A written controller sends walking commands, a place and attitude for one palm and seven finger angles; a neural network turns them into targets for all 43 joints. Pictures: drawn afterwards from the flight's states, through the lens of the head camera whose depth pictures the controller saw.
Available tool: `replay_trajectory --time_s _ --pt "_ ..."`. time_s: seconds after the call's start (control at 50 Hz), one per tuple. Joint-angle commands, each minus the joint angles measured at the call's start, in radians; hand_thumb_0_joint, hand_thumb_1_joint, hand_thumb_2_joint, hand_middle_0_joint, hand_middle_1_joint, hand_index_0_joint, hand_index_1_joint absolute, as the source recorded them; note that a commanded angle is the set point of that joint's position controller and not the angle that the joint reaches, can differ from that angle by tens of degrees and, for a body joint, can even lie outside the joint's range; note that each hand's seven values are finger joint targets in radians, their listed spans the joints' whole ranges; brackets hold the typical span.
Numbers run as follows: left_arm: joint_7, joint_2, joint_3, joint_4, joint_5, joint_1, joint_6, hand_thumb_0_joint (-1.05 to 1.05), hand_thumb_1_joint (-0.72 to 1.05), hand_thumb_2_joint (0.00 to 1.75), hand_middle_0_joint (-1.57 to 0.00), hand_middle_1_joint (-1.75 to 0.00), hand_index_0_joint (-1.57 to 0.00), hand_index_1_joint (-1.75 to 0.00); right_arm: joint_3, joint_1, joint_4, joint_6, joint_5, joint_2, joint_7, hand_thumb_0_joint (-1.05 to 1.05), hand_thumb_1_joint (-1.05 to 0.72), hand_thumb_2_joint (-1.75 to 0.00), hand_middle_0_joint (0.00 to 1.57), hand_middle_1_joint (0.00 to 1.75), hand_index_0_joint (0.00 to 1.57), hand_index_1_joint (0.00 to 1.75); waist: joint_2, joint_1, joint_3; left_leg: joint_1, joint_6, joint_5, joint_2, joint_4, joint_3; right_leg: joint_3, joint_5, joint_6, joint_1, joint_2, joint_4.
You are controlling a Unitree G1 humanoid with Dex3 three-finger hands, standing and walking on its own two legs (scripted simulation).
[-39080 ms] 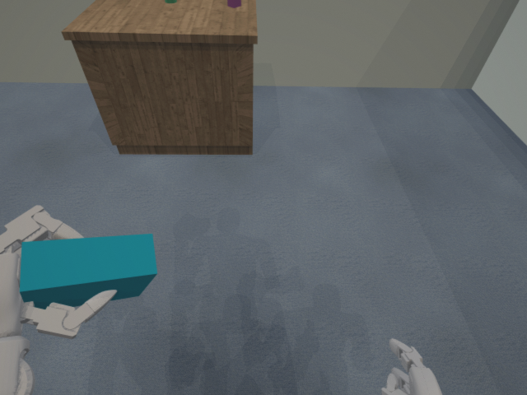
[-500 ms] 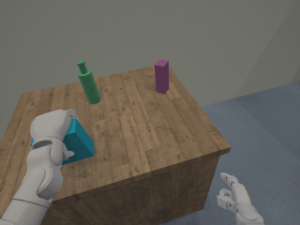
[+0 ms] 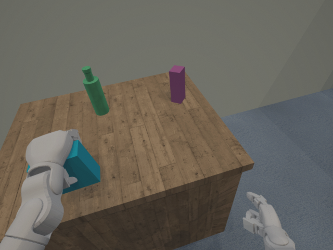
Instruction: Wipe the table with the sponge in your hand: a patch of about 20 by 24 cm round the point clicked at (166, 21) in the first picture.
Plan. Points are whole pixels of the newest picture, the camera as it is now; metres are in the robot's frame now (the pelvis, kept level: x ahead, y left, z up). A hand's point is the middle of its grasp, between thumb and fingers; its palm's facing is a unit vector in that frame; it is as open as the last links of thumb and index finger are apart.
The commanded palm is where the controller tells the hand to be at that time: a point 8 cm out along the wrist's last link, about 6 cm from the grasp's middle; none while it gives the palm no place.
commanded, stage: bring the sponge back beside the body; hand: left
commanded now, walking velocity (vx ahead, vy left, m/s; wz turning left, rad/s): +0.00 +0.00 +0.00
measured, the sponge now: (72, 173) +0.25 +0.29 +0.07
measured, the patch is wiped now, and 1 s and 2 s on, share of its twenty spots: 1.00 1.00 1.00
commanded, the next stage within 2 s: step back with the hand held close in 1.20 s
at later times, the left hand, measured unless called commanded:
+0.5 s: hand (61, 176) +0.21 +0.28 +0.11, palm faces +0.07 -0.11 -0.99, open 9.1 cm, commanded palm +0.18 +0.28 +0.18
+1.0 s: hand (49, 194) +0.17 +0.28 +0.11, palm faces +0.09 -0.11 -0.99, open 9.1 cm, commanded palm +0.14 +0.28 +0.18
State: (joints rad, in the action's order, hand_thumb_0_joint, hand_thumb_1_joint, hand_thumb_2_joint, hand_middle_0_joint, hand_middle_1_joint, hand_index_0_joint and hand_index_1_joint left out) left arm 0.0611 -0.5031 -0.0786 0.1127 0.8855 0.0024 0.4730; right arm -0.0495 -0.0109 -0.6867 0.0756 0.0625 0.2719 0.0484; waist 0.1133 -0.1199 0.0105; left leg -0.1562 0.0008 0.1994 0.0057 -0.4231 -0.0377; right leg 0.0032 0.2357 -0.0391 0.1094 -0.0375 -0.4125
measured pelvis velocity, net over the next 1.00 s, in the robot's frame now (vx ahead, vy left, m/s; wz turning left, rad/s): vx -0.02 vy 0.00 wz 0.00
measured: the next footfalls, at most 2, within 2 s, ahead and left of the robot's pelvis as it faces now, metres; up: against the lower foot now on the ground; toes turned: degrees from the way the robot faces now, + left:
none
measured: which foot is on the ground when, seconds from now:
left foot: down 0.00-1.00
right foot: down 0.00-1.00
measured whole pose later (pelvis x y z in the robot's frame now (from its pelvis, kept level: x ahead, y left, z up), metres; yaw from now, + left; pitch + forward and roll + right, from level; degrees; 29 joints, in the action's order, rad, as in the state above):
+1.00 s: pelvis -0.02 +0.00 +0.00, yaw +0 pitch -7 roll +0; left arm 0.03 -0.51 -0.04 0.33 0.87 0.27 0.41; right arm -0.05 -0.01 -0.68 0.03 0.04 0.26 0.06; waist 0.12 -0.15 0.00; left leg -0.14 0.00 0.20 0.00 -0.46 -0.04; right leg 0.00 0.23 -0.04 0.09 -0.05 -0.44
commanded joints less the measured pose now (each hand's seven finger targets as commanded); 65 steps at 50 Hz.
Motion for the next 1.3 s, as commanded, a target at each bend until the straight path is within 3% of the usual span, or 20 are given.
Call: replay_trajectory --time_s 0.0,0.02,0.06,0.1,0.12,0.16,0.2,0.22,0.32,0.34,0.5,0.52,0.6,0.76,0.8,0.86,1.0,1.02,1.1,1.28 --pt "-0.031 -0.238 0.154 0.256 0.035 -0.234 -0.023 0.00 0.10 1.30 -1.20 -1.60 -1.20 -1.60 0.032 -0.263 0.202 -0.061 -0.004 0.087 0.003 0.00 -0.90 -0.90 0.20 0.30 0.20 0.30 -0.041 -0.005 0.193 0.089 -0.052 -0.191 0.028 0.019 -0.039 -0.088 -0.198 -0.038 0.000 0.004 0.065" --pt "-0.028 -0.211 0.128 0.243 0.032 -0.230 -0.027 0.00 0.10 1.30 -1.20 -1.60 -1.20 -1.60 0.029 -0.252 0.205 -0.063 -0.004 0.084 0.004 0.00 -0.90 -0.90 0.20 0.30 0.20 0.30 -0.034 -0.002 0.189 0.082 -0.053 -0.179 0.026 0.020 -0.034 -0.062 -0.179 -0.035 0.001 0.005 0.064" --pt "-0.031 -0.230 0.149 0.237 0.037 -0.210 -0.041 0.00 0.10 1.30 -1.20 -1.60 -1.20 -1.60 0.032 -0.245 0.199 -0.065 -0.008 0.087 0.009 0.00 -0.90 -0.90 0.20 0.30 0.20 0.30 -0.059 -0.005 0.179 0.086 -0.054 -0.177 0.027 0.014 -0.036 -0.069 -0.176 -0.035 0.009 0.005 0.070" --pt "-0.041 -0.259 0.176 0.276 0.043 -0.224 -0.053 0.00 0.10 1.30 -1.20 -1.60 -1.20 -1.60 0.032 -0.256 0.199 -0.069 -0.008 0.086 0.011 0.00 -0.90 -0.90 0.20 0.30 0.20 0.30 -0.027 -0.007 0.177 0.091 -0.051 -0.171 0.026 0.020 -0.044 -0.096 -0.160 -0.041 0.011 0.002 0.072" --pt "-0.042 -0.218 0.144 0.270 0.037 -0.215 -0.053 0.00 0.10 1.30 -1.20 -1.60 -1.20 -1.60 0.031 -0.251 0.207 -0.072 -0.008 0.079 0.011 0.00 -0.90 -0.90 0.20 0.30 0.20 0.30 -0.018 -0.010 0.173 0.086 -0.053 -0.167 0.027 0.018 -0.037 -0.070 -0.153 -0.038 0.010 0.004 0.070" --pt "-0.051 -0.243 0.173 0.230 0.038 -0.187 -0.052 0.00 0.10 1.30 -1.20 -1.60 -1.20 -1.60 0.033 -0.245 0.193 -0.070 -0.012 0.085 0.013 0.00 -0.90 -0.90 0.20 0.30 0.20 0.30 -0.062 -0.013 0.168 0.083 -0.052 -0.164 0.028 0.014 -0.035 -0.080 -0.153 -0.036 0.012 0.004 0.077" --pt "-0.059 -0.273 0.198 0.266 0.037 -0.208 -0.053 0.00 0.10 1.30 -1.20 -1.60 -1.20 -1.60 0.033 -0.259 0.194 -0.070 -0.010 0.087 0.014 0.00 -0.90 -0.90 0.20 0.30 0.20 0.30 -0.031 -0.012 0.169 0.084 -0.048 -0.144 0.028 0.023 -0.042 -0.107 -0.127 -0.041 0.012 0.002 0.081" --pt "-0.057 -0.239 0.172 0.245 0.034 -0.198 -0.048 0.00 0.10 1.30 -1.20 -1.60 -1.20 -1.60 0.029 -0.256 0.198 -0.072 -0.010 0.082 0.014 0.00 -0.90 -0.90 0.20 0.30 0.20 0.30 -0.042 -0.013 0.164 0.075 -0.049 -0.149 0.029 0.018 -0.035 -0.080 -0.129 -0.038 0.010 0.004 0.077" --pt "-0.050 -0.216 0.155 0.304 0.024 -0.146 -0.047 0.00 0.10 1.30 -1.20 -1.60 -1.20 -1.60 0.030 -0.263 0.208 -0.078 -0.012 0.078 0.010 0.00 -0.90 -0.90 0.20 0.30 0.20 0.30 -0.018 -0.020 0.191 0.089 -0.051 -0.168 0.029 0.015 -0.034 -0.080 -0.155 -0.038 -0.005 0.005 0.068" --pt "-0.051 -0.227 0.168 0.290 0.026 -0.114 -0.047 0.00 0.10 1.30 -1.20 -1.60 -1.20 -1.60 0.031 -0.262 0.200 -0.079 -0.011 0.078 0.007 0.00 -0.90 -0.90 0.20 0.30 0.20 0.30 -0.056 -0.015 0.170 0.083 -0.049 -0.166 0.026 0.013 -0.039 -0.087 -0.149 -0.034 0.009 0.004 0.071" --pt "-0.061 -0.259 0.213 0.366 0.029 -0.047 -0.047 0.00 0.10 1.30 -1.20 -1.60 -1.20 -1.60 0.034 -0.270 0.206 -0.075 -0.016 0.083 0.003 0.00 -0.90 -0.90 0.20 0.30 0.20 0.30 -0.036 -0.023 0.157 0.074 -0.048 -0.155 0.023 0.014 -0.044 -0.113 -0.131 -0.041 0.009 -0.003 0.068" --pt "-0.060 -0.230 0.187 0.362 0.025 -0.040 -0.044 0.00 0.10 1.30 -1.20 -1.60 -1.20 -1.60 0.030 -0.267 0.214 -0.077 -0.018 0.078 0.004 0.00 -0.90 -0.90 0.20 0.30 0.20 0.30 -0.032 -0.028 0.154 0.071 -0.052 -0.151 0.025 0.009 -0.036 -0.088 -0.126 -0.036 0.011 0.003 0.067" --pt "-0.064 -0.242 0.202 0.388 0.022 -0.012 -0.049 0.00 0.10 1.30 -1.20 -1.60 -1.20 -1.60 0.035 -0.276 0.209 -0.082 -0.016 0.081 0.006 0.00 -0.90 -0.90 0.20 0.30 0.20 0.30 -0.027 -0.021 0.138 0.078 -0.048 -0.133 0.022 0.010 -0.044 -0.119 -0.100 -0.040 0.029 -0.002 0.077" --pt "-0.063 -0.216 0.188 0.403 0.017 0.079 -0.060 0.00 0.10 1.30 -1.20 -1.60 -1.20 -1.60 0.034 -0.265 0.211 -0.089 -0.023 0.076 0.006 0.00 -0.90 -0.90 0.20 0.30 0.20 0.30 -0.043 -0.028 0.105 0.066 -0.052 -0.104 0.021 0.011 -0.039 -0.091 -0.058 -0.031 0.046 0.000 0.083" --pt "-0.070 -0.243 0.216 0.456 0.021 0.077 -0.069 0.00 0.10 1.30 -1.20 -1.60 -1.20 -1.60 0.038 -0.276 0.215 -0.093 -0.021 0.076 0.006 0.00 -0.90 -0.90 0.20 0.30 0.20 0.30 -0.010 -0.028 0.121 0.072 -0.049 -0.094 0.019 0.016 -0.046 -0.124 -0.046 -0.039 0.034 -0.006 0.080" --pt "-0.075 -0.219 0.200 0.404 0.021 0.082 -0.066 0.00 0.10 1.30 -1.20 -1.60 -1.20 -1.60 0.035 -0.257 0.204 -0.093 -0.026 0.075 0.008 0.00 -0.90 -0.90 0.20 0.30 0.20 0.30 -0.048 -0.028 0.097 0.063 -0.050 -0.104 0.018 0.015 -0.040 -0.094 -0.059 -0.035 0.043 -0.004 0.084" --pt "-0.073 -0.232 0.204 0.418 0.022 0.053 -0.068 0.00 0.10 1.30 -1.20 -1.60 -1.20 -1.60 0.035 -0.280 0.202 -0.102 -0.020 0.075 0.011 0.00 -0.90 -0.90 0.20 0.30 0.20 0.30 -0.022 -0.023 0.103 0.064 -0.047 -0.055 0.019 0.028 -0.045 -0.126 -0.006 -0.039 0.042 -0.009 0.092" --pt "-0.070 -0.209 0.180 0.419 0.022 0.046 -0.067 0.00 0.10 1.30 -1.20 -1.60 -1.20 -1.60 0.030 -0.273 0.208 -0.103 -0.023 0.071 0.011 0.00 -0.90 -0.90 0.20 0.30 0.20 0.30 -0.017 -0.027 0.116 0.059 -0.050 -0.061 0.022 0.025 -0.037 -0.097 -0.018 -0.035 0.031 -0.004 0.083" --pt "-0.067 -0.230 0.204 0.417 0.021 0.064 -0.067 0.00 0.10 1.30 -1.20 -1.60 -1.20 -1.60 0.034 -0.278 0.201 -0.102 -0.022 0.074 0.010 0.00 -0.90 -0.90 0.20 0.30 0.20 0.30 -0.015 -0.023 0.087 0.053 -0.046 -0.048 0.017 0.031 -0.044 -0.122 -0.001 -0.038 0.044 -0.010 0.092" --pt "-0.079 -0.220 0.198 0.405 0.019 0.065 -0.076 0.00 0.10 1.30 -1.20 -1.60 -1.20 -1.60 0.036 -0.262 0.196 -0.104 -0.025 0.072 0.007 0.00 -0.90 -0.90 0.20 0.30 0.20 0.30 -0.025 -0.027 0.092 0.045 -0.046 -0.032 0.019 0.038 -0.036 -0.095 0.011 -0.033 0.039 -0.006 0.089"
